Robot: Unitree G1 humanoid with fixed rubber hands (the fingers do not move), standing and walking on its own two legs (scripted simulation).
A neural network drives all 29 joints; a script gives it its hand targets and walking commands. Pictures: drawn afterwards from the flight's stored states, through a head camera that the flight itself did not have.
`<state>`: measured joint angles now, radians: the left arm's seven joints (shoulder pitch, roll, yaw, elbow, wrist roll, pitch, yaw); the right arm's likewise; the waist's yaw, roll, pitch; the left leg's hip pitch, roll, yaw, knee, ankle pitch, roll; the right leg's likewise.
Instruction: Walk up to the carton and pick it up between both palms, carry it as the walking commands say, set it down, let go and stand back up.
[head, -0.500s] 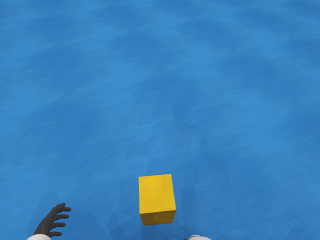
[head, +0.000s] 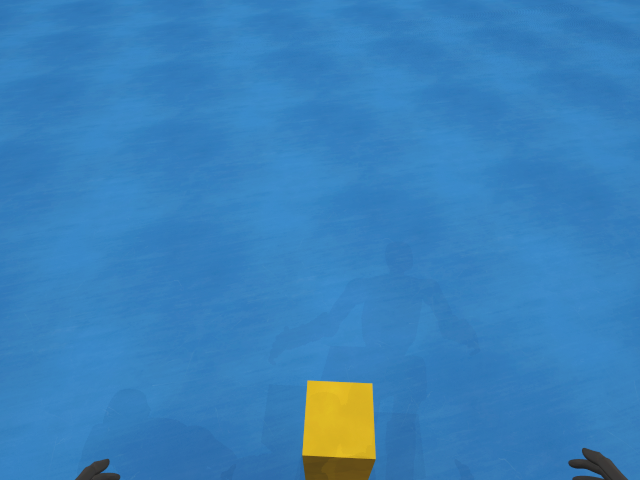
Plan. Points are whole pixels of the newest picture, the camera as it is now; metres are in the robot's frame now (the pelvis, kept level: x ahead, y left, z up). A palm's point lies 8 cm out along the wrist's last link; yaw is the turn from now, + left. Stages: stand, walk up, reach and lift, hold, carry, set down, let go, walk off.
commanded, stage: walk up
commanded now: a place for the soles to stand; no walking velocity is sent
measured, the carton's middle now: (337, 435) +0.39 -0.01 -0.64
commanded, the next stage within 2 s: none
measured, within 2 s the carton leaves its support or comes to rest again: neither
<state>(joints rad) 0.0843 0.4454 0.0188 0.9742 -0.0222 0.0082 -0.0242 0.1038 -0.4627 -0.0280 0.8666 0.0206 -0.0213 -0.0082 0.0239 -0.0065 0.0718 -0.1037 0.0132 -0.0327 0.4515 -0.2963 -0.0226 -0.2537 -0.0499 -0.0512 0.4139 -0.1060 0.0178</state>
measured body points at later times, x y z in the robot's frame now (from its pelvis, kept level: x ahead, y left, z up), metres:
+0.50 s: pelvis -0.04 -0.02 -0.01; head +0.00 -0.01 +0.44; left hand +0.09 +0.33 -0.10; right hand +0.06 -0.36 -0.11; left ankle -0.03 +0.14 -0.74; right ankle +0.07 -0.13 -0.74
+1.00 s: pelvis -0.05 -0.03 -0.01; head -0.05 -0.03 +0.44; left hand +0.02 +0.31 -0.10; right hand +0.12 -0.34 -0.09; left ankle -0.06 +0.12 -0.74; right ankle +0.04 -0.14 -0.74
